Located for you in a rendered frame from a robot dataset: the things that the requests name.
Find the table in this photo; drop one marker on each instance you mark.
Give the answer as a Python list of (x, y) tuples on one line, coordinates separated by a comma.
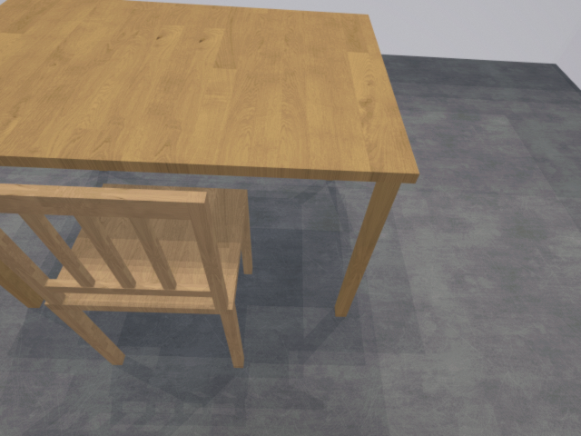
[(135, 86)]

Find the chair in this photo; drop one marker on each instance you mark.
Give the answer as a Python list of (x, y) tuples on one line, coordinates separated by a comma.
[(142, 248)]

